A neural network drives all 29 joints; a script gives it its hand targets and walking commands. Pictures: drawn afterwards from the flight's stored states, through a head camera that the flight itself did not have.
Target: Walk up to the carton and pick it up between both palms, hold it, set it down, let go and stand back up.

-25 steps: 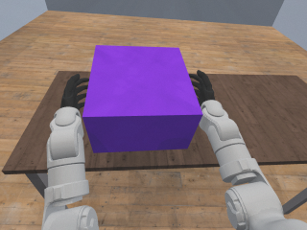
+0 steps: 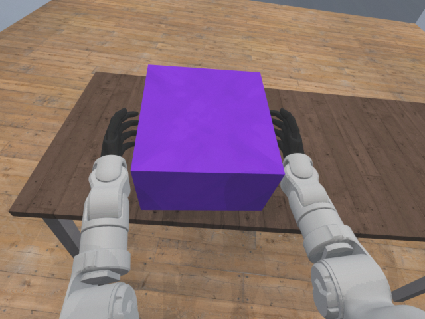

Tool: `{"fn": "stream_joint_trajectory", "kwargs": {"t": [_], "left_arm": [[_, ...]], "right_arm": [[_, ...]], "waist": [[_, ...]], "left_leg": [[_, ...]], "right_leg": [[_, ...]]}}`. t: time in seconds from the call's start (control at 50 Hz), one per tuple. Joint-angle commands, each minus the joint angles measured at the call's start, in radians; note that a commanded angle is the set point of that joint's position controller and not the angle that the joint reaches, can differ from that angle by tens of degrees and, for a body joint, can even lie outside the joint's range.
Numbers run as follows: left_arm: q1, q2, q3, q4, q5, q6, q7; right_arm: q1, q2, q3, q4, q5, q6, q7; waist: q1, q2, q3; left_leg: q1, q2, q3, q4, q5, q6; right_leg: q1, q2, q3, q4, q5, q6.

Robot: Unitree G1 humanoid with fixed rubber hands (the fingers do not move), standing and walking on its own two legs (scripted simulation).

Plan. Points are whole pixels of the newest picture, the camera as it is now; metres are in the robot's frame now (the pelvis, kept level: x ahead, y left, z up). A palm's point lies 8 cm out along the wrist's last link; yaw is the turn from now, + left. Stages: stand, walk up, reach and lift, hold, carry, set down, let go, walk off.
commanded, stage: set down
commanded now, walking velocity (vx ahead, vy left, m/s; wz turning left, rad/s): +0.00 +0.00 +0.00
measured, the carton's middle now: (204, 136) +0.44 +0.02 +0.10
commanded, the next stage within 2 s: none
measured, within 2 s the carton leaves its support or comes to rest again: neither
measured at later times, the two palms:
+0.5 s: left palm (120, 156) +0.38 +0.18 +0.10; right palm (288, 148) +0.41 -0.15 +0.11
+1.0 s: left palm (126, 160) +0.39 +0.18 +0.07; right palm (283, 147) +0.43 -0.15 +0.09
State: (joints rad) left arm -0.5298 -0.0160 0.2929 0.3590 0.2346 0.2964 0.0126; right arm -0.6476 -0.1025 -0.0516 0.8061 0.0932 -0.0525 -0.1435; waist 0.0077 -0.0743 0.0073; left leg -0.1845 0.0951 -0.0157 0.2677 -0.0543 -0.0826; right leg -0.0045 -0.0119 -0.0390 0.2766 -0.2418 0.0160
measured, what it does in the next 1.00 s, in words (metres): stands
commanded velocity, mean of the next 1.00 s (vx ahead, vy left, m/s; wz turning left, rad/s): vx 0.00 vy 0.00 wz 0.00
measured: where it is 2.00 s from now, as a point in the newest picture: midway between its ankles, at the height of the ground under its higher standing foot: outside the picture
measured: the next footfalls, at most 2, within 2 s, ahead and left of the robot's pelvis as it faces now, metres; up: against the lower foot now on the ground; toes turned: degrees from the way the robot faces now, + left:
none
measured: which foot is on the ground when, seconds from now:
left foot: down 0.00-1.00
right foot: down 0.00-1.00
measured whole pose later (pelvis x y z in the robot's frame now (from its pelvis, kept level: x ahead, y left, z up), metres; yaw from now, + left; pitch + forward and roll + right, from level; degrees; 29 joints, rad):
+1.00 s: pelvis +0.01 +0.00 +0.00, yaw -4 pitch +8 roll -1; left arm -0.64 -0.05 0.37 0.71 0.23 0.05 0.08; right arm -0.82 -0.14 -0.23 1.14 -0.06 -0.21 -0.04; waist 0.11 -0.05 -0.07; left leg -0.35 0.13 0.05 0.26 -0.04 -0.09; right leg -0.21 0.01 0.03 0.28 -0.21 0.01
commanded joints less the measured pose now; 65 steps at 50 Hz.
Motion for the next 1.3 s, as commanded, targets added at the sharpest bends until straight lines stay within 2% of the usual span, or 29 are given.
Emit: {"fn": "stream_joint_trajectory", "kwargs": {"t": [0.0, 0.12, 0.16, 0.22, 0.24, 0.26, 0.28, 0.3, 0.34, 0.36, 0.42, 0.48, 0.5, 0.54, 0.58, 0.6, 0.62, 0.64, 0.7, 0.8, 0.82, 0.88, 0.92, 0.96, 1.08, 1.16, 1.24, 1.26, 1.28], "left_arm": [[-0.728, -0.526, -0.502, -0.148, -0.091, -0.098, -0.133], [-0.701, -0.551, -0.457, -0.09, -0.072, -0.123, -0.147], [-0.666, -0.528, -0.404, -0.047, -0.027, -0.122, -0.14], [-0.705, -0.54, -0.442, -0.073, -0.04, -0.135, -0.132], [-0.684, -0.526, -0.402, -0.018, -0.027, -0.128, -0.126], [-0.718, -0.563, -0.418, -0.048, -0.036, -0.139, -0.121], [-0.709, -0.531, -0.399, -0.033, -0.041, -0.147, -0.117], [-0.709, -0.529, -0.384, -0.027, -0.018, -0.145, -0.117], [-0.712, -0.546, -0.369, -0.008, -0.02, -0.167, -0.111], [-0.71, -0.539, -0.379, 0.003, -0.016, -0.165, -0.107], [-0.747, -0.565, -0.383, -0.017, -0.033, -0.205, -0.09], [-0.834, -0.566, -0.401, -0.001, -0.055, -0.218, -0.068], [-0.823, -0.574, -0.419, 0.013, -0.06, -0.227, -0.069], [-0.845, -0.561, -0.381, 0.065, -0.044, -0.239, -0.06], [-0.842, -0.525, -0.336, 0.113, -0.049, -0.241, -0.064], [-0.843, -0.527, -0.295, 0.141, -0.041, -0.246, -0.062], [-0.832, -0.54, -0.325, 0.152, -0.034, -0.248, -0.068], [-0.846, -0.527, -0.298, 0.161, -0.034, -0.257, -0.069], [-0.895, -0.548, -0.319, 0.142, -0.034, -0.283, -0.064], [-0.825, -0.537, -0.266, 0.201, 0.01, -0.302, -0.055], [-0.845, -0.531, -0.278, 0.186, -0.008, -0.307, -0.051], [-0.83, -0.559, -0.283, 0.184, -0.004, -0.334, -0.044], [-0.814, -0.57, -0.312, 0.183, -0.008, -0.33, -0.027], [-0.844, -0.566, -0.324, 0.137, -0.023, -0.348, -0.01], [-0.86, -0.586, -0.307, 0.195, -0.022, -0.403, 0.01], [-0.854, -0.536, -0.26, 0.266, -0.03, -0.426, 0.006], [-0.895, -0.558, -0.283, 0.267, -0.053, -0.478, 0.009], [-0.898, -0.566, -0.273, 0.307, -0.045, -0.484, 0.007], [-0.924, -0.556, -0.257, 0.273, -0.04, -0.498, 0.017]], "right_arm": [[-0.794, 0.56, 0.289, -0.358, -0.018, -0.109, 0.127], [-0.774, 0.566, 0.254, -0.291, -0.06, -0.116, 0.129], [-0.777, 0.542, 0.26, -0.244, -0.04, -0.115, 0.15], [-0.754, 0.529, 0.21, -0.189, -0.067, -0.128, 0.155], [-0.793, 0.508, 0.219, -0.206, -0.052, -0.132, 0.158], [-0.802, 0.533, 0.202, -0.199, -0.067, -0.143, 0.166], [-0.788, 0.524, 0.219, -0.184, -0.066, -0.135, 0.17], [-0.793, 0.529, 0.194, -0.16, -0.077, -0.137, 0.171], [-0.823, 0.533, 0.218, -0.157, -0.076, -0.152, 0.177], [-0.795, 0.519, 0.184, -0.151, -0.082, -0.157, 0.178], [-0.871, 0.562, 0.231, -0.21, -0.079, -0.188, 0.184], [-0.883, 0.537, 0.185, -0.145, -0.095, -0.182, 0.204], [-0.882, 0.538, 0.177, -0.143, -0.1, -0.189, 0.206], [-0.88, 0.53, 0.135, -0.078, -0.131, -0.183, 0.213], [-0.881, 0.527, 0.113, -0.061, -0.138, -0.175, 0.214], [-0.929, 0.536, 0.139, -0.098, -0.125, -0.181, 0.221], [-0.881, 0.544, 0.098, -0.038, -0.154, -0.178, 0.216], [-0.911, 0.546, 0.115, -0.06, -0.147, -0.18, 0.217], [-0.835, 0.518, 0.022, 0.083, -0.208, -0.183, 0.221], [-0.841, 0.52, 0.029, 0.091, -0.21, -0.21, 0.242], [-0.81, 0.497, 0.008, 0.115, -0.216, -0.213, 0.236], [-0.846, 0.523, 0.047, 0.083, -0.216, -0.244, 0.237], [-0.824, 0.486, 0.015, 0.147, -0.216, -0.242, 0.255], [-0.846, 0.513, 0.063, 0.098, -0.19, -0.249, 0.254], [-0.873, 0.515, 0.047, 0.128, -0.208, -0.273, 0.258], [-0.872, 0.521, 0.054, 0.177, -0.209, -0.26, 0.256], [-0.883, 0.54, 0.091, 0.156, -0.236, -0.297, 0.249], [-0.9, 0.534, 0.039, 0.206, -0.261, -0.297, 0.25], [-0.893, 0.54, 0.045, 0.239, -0.267, -0.29, 0.257]], "waist": [[-0.011, 0.085, -0.625], [-0.016, 0.057, -0.595], [0.034, 0.069, -0.545], [-0.012, 0.108, -0.59], [0.035, 0.109, -0.555], [0.007, 0.116, -0.6], [0.053, 0.075, -0.587], [0.035, 0.095, -0.562], [0.077, 0.092, -0.603], [0.038, 0.075, -0.597], [0.092, 0.064, -0.68], [0.091, 0.097, -0.679], [0.062, 0.087, -0.695], [0.088, 0.058, -0.661], [0.086, 0.017, -0.646], [0.12, 0.0, -0.645], [0.074, 0.01, -0.655], [0.095, 0.013, -0.659], [0.047, 0.064, -0.672], [0.099, 0.075, -0.684], [0.069, 0.068, -0.708], [0.098, 0.065, -0.751], [0.107, 0.126, -0.731], [0.127, 0.091, -0.789], [0.146, 0.088, -0.854], [0.145, 0.007, -0.82], [0.125, -0.035, -0.917], [0.122, 0.024, -0.916], [0.152, 0.002, -0.927]], "left_leg": [[0.412, -0.127, 0.114, 0.071, 0.302, 0.042], [0.407, -0.12, 0.12, 0.08, 0.356, 0.037], [0.403, -0.109, 0.138, 0.064, 0.376, 0.045], [0.448, -0.099, 0.117, 0.079, 0.43, 0.017], [0.429, -0.096, 0.13, 0.085, 0.437, 0.025], [0.463, -0.093, 0.125, 0.094, 0.442, 0.02], [0.429, -0.096, 0.13, 0.085, 0.421, 0.022], [0.415, -0.101, 0.139, 0.078, 0.369, 0.027], [0.413, -0.099, 0.153, 0.077, 0.423, 0.027], [0.4, -0.092, 0.145, 0.072, 0.42, 0.025], [0.406, -0.097, 0.161, 0.095, 0.437, 0.026], [0.38, -0.089, 0.153, 0.082, 0.335, 0.035], [0.391, -0.084, 0.149, 0.084, 0.345, 0.025], [0.381, -0.083, 0.152, 0.072, 0.277, 0.038], [0.3, -0.093, 0.161, 0.055, 0.24, 0.054], [0.285, -0.088, 0.167, 0.046, 0.218, 0.067], [0.267, -0.091, 0.16, 0.043, 0.206, 0.059], [0.27, -0.092, 0.167, 0.056, 0.226, 0.054], [0.344, -0.074, 0.152, 0.057, 0.29, 0.042], [0.346, -0.072, 0.176, 0.079, 0.383, 0.038], [0.359, -0.067, 0.161, 0.096, 0.424, 0.028], [0.349, -0.076, 0.171, 0.117, 0.461, 0.022], [0.428, -0.05, 0.166, 0.128, 0.552, 0.013], [0.425, -0.055, 0.163, 0.151, 0.569, 0.007], [0.333, -0.06, 0.179, 0.142, 0.499, 0.016], [0.205, -0.073, 0.183, 0.108, 0.351, 0.047], [0.21, -0.071, 0.163, 0.141, 0.45, 0.036], [0.202, -0.068, 0.169, 0.145, 0.429, 0.032], [0.195, -0.065, 0.173, 0.138, 0.432, 0.032]], "right_leg": [[-0.082, 0.051, -0.076, 0.0, 0.487, 0.07], [-0.074, 0.059, -0.086, 0.002, 0.518, 0.064], [-0.094, 0.064, -0.074, 0.0, 0.505, 0.065], [-0.114, 0.079, -0.097, -0.016, 0.461, 0.048], [-0.13, 0.074, -0.081, -0.014, 0.47, 0.041], [-0.137, 0.079, -0.09, -0.022, 0.454, 0.036], [-0.122, 0.079, -0.092, -0.019, 0.446, 0.041], [-0.126, 0.07, -0.085, -0.02, 0.442, 0.043], [-0.107, 0.066, -0.078, -0.005, 0.478, 0.042], [-0.128, 0.077, -0.09, -0.01, 0.456, 0.049], [-0.136, 0.076, -0.079, 0.001, 0.509, 0.045], [-0.192, 0.066, -0.077, -0.022, 0.361, 0.038], [-0.185, 0.078, -0.091, -0.019, 0.356, 0.027], [-0.222, 0.065, -0.081, -0.038, 0.289, 0.034], [-0.188, 0.059, -0.07, -0.01, 0.363, 0.052], [-0.173, 0.051, -0.057, -0.014, 0.366, 0.054], [-0.158, 0.053, -0.058, -0.011, 0.378, 0.049], [-0.149, 0.049, -0.06, 0.0, 0.381, 0.053], [-0.215, 0.057, -0.075, -0.023, 0.36, 0.045], [-0.197, 0.065, -0.069, 0.002, 0.459, 0.045], [-0.195, 0.057, -0.069, 0.007, 0.495, 0.043], [-0.18, 0.068, -0.079, 0.015, 0.536, 0.04], [-0.291, 0.088, -0.092, 0.004, 0.446, 0.027], [-0.269, 0.088, -0.08, -0.007, 0.456, 0.02], [-0.268, 0.079, -0.062, 0.016, 0.496, 0.022], [-0.215, 0.054, -0.035, 0.034, 0.521, 0.043], [-0.196, 0.074, -0.055, 0.074, 0.679, 0.051], [-0.247, 0.069, -0.059, 0.078, 0.634, 0.045], [-0.247, 0.079, -0.051, 0.067, 0.591, 0.044]]}}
